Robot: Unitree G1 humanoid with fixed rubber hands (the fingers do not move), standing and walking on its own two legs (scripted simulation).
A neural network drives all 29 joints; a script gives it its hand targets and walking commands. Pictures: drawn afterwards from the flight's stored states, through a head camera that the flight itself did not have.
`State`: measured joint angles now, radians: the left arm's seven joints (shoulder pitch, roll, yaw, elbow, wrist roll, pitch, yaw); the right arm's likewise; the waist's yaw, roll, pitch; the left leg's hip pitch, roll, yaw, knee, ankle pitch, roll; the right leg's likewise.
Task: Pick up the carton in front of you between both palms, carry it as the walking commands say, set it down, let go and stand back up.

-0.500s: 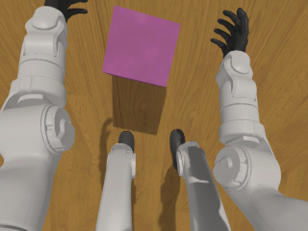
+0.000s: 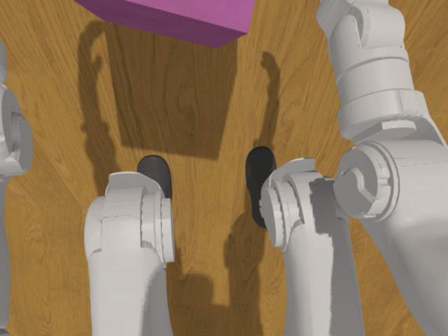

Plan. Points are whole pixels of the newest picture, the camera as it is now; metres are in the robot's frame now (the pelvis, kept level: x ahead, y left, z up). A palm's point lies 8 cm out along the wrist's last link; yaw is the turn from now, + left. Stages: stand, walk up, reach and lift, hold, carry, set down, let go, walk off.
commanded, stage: reach and lift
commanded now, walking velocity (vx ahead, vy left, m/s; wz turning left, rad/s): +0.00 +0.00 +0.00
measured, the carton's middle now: out of the picture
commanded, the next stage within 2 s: none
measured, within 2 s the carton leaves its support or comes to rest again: leaves its support in 0.98 s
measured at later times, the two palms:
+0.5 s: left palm out of the picture +0.60 +0.23 -0.21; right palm out of the picture +0.57 -0.11 -0.21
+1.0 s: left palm out of the picture +0.58 +0.22 -0.20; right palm out of the picture +0.57 -0.09 -0.19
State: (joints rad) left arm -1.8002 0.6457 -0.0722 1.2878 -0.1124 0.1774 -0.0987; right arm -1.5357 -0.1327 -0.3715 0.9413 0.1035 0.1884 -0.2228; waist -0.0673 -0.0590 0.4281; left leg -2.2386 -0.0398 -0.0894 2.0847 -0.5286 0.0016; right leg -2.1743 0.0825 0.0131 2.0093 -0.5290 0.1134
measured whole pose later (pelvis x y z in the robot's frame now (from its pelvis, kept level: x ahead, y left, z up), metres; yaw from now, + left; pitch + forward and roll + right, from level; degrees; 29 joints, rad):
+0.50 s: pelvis +0.01 +0.00 -0.03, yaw +0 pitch +34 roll -7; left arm -1.76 0.61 -0.12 1.29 -0.18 0.13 -0.07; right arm -1.56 -0.15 -0.32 1.05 0.14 0.12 -0.21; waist -0.04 -0.06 0.50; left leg -2.23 -0.01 -0.08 2.24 -0.61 0.01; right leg -2.17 0.07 -0.01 2.16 -0.60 0.10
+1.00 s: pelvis +0.02 +0.00 -0.04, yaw +0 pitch +36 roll -6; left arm -1.62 0.44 0.02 1.09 -0.01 0.28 -0.03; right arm -1.47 -0.08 -0.46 0.87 0.03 0.25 -0.21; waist -0.01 -0.07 0.40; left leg -2.26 -0.01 -0.05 2.24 -0.61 0.03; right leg -2.20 0.13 0.05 2.17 -0.61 0.12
